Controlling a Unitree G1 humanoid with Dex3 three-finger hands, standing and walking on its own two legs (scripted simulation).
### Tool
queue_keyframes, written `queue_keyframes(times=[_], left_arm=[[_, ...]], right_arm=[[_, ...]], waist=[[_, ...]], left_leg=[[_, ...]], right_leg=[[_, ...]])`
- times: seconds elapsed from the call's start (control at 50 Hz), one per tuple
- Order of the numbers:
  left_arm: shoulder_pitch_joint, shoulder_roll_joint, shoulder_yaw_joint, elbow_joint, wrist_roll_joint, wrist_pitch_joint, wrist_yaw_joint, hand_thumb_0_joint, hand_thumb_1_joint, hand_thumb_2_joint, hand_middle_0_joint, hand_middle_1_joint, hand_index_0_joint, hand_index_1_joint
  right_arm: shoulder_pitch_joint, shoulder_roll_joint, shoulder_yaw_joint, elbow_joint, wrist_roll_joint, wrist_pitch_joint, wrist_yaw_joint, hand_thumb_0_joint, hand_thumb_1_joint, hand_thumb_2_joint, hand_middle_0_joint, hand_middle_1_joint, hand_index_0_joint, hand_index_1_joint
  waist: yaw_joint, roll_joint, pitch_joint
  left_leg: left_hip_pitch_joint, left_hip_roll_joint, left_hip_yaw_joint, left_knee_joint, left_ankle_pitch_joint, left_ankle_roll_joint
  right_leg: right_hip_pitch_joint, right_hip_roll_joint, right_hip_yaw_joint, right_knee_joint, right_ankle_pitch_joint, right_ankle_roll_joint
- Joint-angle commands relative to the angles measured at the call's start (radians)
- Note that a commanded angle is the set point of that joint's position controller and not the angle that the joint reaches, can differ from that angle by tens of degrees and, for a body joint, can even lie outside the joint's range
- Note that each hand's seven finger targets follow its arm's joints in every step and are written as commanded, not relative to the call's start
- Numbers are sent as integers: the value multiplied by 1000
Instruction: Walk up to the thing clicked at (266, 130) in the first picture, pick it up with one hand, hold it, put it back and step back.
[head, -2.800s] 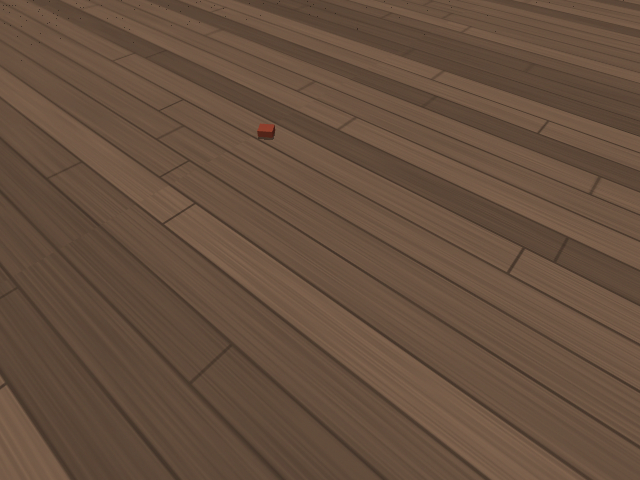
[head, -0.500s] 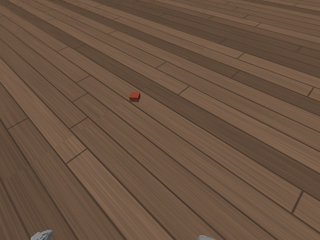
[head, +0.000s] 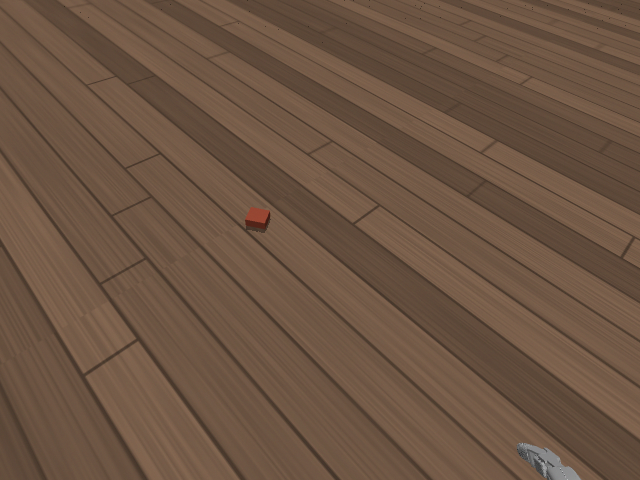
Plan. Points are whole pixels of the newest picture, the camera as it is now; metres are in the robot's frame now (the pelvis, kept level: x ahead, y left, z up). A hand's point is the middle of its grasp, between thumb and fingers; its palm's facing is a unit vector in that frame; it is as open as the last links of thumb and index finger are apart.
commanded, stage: walk up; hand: left
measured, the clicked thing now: (257, 218) +1.21 +0.25 -0.74
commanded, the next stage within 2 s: none
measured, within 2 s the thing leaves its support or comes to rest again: neither
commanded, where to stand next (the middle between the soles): +0.83 +0.01 m, yaw -3 degrees
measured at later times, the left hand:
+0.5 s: hand (172, 369) +0.29 +0.23 -0.10, palm faces -0.04 -0.91 -0.42, open 7.4 cm
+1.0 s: hand (166, 280) +0.47 +0.30 -0.14, palm faces -0.08 -0.94 -0.34, open 7.4 cm
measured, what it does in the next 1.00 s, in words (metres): walks ahead: right foot, then left foot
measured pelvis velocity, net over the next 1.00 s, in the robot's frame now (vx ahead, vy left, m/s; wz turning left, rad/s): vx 0.40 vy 0.02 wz -0.03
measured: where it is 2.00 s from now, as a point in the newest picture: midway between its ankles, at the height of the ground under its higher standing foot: (306, 320)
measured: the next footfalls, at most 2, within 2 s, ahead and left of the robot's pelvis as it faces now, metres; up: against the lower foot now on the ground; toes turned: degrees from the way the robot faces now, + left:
right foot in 0.28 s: +0.29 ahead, -0.16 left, +0.00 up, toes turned -7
left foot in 0.74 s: +0.45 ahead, +0.13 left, +0.00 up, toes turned +5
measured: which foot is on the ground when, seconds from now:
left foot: down 0.00-0.32, up 0.34-0.72, down 0.74-1.00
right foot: up 0.00-0.26, down 0.28-0.76, up 0.78-1.00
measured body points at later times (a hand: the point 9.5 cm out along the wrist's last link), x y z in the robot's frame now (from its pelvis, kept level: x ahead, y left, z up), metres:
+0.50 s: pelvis +0.21 -0.04 +0.01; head +0.22 -0.08 +0.46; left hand +0.29 +0.27 -0.08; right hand +0.27 -0.36 -0.12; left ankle +0.24 +0.11 -0.66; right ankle +0.25 -0.16 -0.73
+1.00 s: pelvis +0.40 +0.02 +0.01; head +0.42 +0.05 +0.46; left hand +0.47 +0.34 -0.12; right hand +0.46 -0.30 -0.08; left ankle +0.41 +0.12 -0.73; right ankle +0.45 -0.13 -0.67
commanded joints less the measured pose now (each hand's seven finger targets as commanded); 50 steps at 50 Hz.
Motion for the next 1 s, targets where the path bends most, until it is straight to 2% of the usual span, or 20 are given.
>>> queue_keyframes(times=[0.0,0.08,0.18,0.22,0.26,0.28,0.3,0.32,0.34,0.4,0.44,0.58,0.64,0.7,0.72,0.74,0.76,0.8,0.84,0.98], left_arm=[[56,177,58,-60,-3,-27,-11,0,900,900,-200,-300,-200,-300],[-52,159,60,-99,13,-20,-37,0,900,900,-200,-300,-200,-300],[-107,145,74,-91,13,-28,-47,0,900,900,-200,-300,-200,-300],[-65,151,81,-72,15,-31,-43,0,900,900,-200,-300,-200,-300],[74,214,109,-37,21,-47,-24,0,900,900,-200,-300,-200,-300],[170,310,140,-35,26,-56,-9,0,900,900,-200,-300,-200,-300],[170,357,137,-42,9,-53,-7,0,900,900,-200,-300,-200,-300],[114,331,125,-66,0,-51,-2,0,900,900,-200,-300,-200,-300],[48,304,119,-78,-6,-50,2,0,900,900,-200,-300,-200,-300],[-48,240,95,-98,3,-53,4,0,900,900,-200,-300,-200,-300],[-36,232,93,-110,9,-60,0,0,900,900,-200,-300,-200,-300],[-2,263,108,-120,15,-59,-5,0,900,900,-200,-300,-200,-300],[-27,275,104,-127,17,-56,-5,0,900,900,-200,-300,-200,-300],[-49,250,84,-126,22,-46,-2,0,900,900,-200,-300,-200,-300],[-19,196,67,-127,23,-44,-1,0,900,900,-200,-300,-200,-300],[31,100,42,-141,-3,-42,-4,0,900,900,-200,-300,-200,-300],[2,195,65,-116,3,-35,16,0,900,900,-200,-300,-200,-300],[23,207,53,-82,-5,-29,16,0,900,900,-200,-300,-200,-300],[54,202,58,-52,-9,-23,9,0,900,900,-200,-300,-200,-300],[-67,154,58,-100,14,-5,-26,0,900,900,-200,-300,-200,-300]], right_arm=[[73,-265,-65,-51,10,-24,-31,0,-900,-900,200,300,200,300],[77,-286,-71,-64,4,-30,-25,0,-900,-900,200,300,200,300],[69,-284,-68,-72,7,-23,-20,0,-900,-900,200,300,200,300],[49,-291,-70,-80,8,-12,-22,0,-900,-900,200,300,200,300],[88,-227,-43,-82,6,-8,-22,0,-900,-900,200,300,200,300],[135,-155,-19,-100,5,-10,-22,0,-900,-900,200,300,200,300],[108,-240,-37,-93,8,-2,-28,0,-900,-900,200,300,200,300],[71,-273,-46,-67,3,7,-36,0,-900,-900,200,300,200,300],[71,-265,-46,-51,13,10,-36,0,-900,-900,200,300,200,300],[147,-242,-47,2,8,25,-19,0,-900,-900,200,300,200,300],[158,-229,-51,12,-1,32,-3,0,-900,-900,200,300,200,300],[3,-211,-58,-34,-18,27,21,0,-900,-900,200,300,200,300],[2,-217,-65,-30,-12,18,24,0,-900,-900,200,300,200,300],[122,-241,-81,9,-17,7,10,0,-900,-900,200,300,200,300],[253,-290,-97,44,-19,-4,-4,0,-900,-900,200,300,200,300],[303,-388,-121,28,-28,-17,-18,0,-900,-900,200,300,200,300],[286,-414,-123,16,7,-13,-19,0,-900,-900,200,300,200,300],[177,-324,-90,-17,16,-12,-33,0,-900,-900,200,300,200,300],[136,-280,-70,-25,14,-18,-38,0,-900,-900,200,300,200,300],[145,-286,-72,-57,6,-22,-41,0,-900,-900,200,300,200,300]], waist=[[-29,171,-60],[-46,188,-4],[-35,168,-32],[-2,134,-48],[74,-47,-141],[106,-278,-202],[108,-220,-184],[88,-80,-119],[62,-44,-71],[-20,-106,-10],[-19,-119,-27],[23,-92,10],[2,-68,4],[-84,-4,-29],[-143,162,-114],[-136,434,-149],[-134,301,-121],[-63,130,-52],[-37,181,-30],[-60,180,-1]], left_leg=[[171,248,-221,-316,282,180],[153,249,-170,-367,145,218],[94,198,-105,-294,94,159],[53,190,-92,-205,16,144],[-35,95,-2,147,113,90],[-223,-11,31,453,-136,36],[-371,-55,-49,567,-306,22],[-367,9,-146,628,-271,14],[-361,37,-177,631,-198,16],[-230,72,-158,479,-78,-4],[-213,63,-125,389,-37,-19],[-171,82,-76,75,51,-38],[-66,70,-66,29,67,-21],[183,20,-36,-30,-7,1],[357,44,-134,-129,-129,39],[486,305,-596,-292,-195,125],[421,399,-761,-352,-177,223],[289,303,-468,-298,71,152],[225,255,-308,-296,227,144],[215,248,-188,-341,210,207]], right_leg=[[-176,-70,41,-83,75,22],[-196,-103,-28,-319,139,42],[-5,-50,-88,-518,295,22],[120,-23,-117,-576,293,16],[381,-17,-78,-661,172,-26],[515,-267,302,-758,2,-89],[525,-418,653,-885,-65,-224],[411,-427,618,-887,-59,-244],[343,-377,475,-885,2,-229],[124,-247,206,-924,13,-154],[127,-218,130,-927,64,-160],[105,-234,79,-920,-60,-164],[69,-249,74,-891,-86,-156],[-42,-210,20,-681,66,-112],[-80,-135,-57,-354,263,-75],[-324,36,-112,-43,10,3],[-366,31,-5,37,-129,-13],[-306,-24,91,32,9,-8],[-248,-66,69,-45,58,-1],[-226,-87,-27,-317,146,35]])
